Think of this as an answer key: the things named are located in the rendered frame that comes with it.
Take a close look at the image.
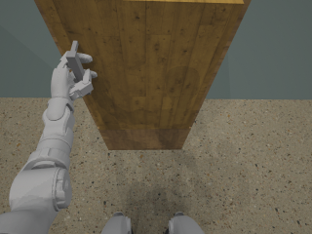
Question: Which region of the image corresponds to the robot right thigh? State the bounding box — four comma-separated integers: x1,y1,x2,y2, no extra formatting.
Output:
168,215,205,234

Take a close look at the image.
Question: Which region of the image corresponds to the robot thigh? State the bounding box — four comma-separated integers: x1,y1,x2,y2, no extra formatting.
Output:
101,215,132,234
168,215,205,234

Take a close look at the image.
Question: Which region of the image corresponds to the robot left forearm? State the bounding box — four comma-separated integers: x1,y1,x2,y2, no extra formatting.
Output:
9,97,75,210

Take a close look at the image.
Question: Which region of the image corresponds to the robot left upper arm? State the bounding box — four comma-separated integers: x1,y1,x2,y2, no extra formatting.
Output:
0,167,72,234

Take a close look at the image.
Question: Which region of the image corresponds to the cupboard door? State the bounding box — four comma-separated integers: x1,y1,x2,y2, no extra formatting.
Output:
38,0,245,130

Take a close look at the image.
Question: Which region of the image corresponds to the left robot hand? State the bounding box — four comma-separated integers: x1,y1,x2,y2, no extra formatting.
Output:
51,51,98,104

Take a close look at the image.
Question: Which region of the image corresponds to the handle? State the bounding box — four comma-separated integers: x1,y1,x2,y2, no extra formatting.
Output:
65,40,92,95

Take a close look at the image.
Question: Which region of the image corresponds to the robot left thigh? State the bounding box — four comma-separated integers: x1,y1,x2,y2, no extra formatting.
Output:
101,215,132,234

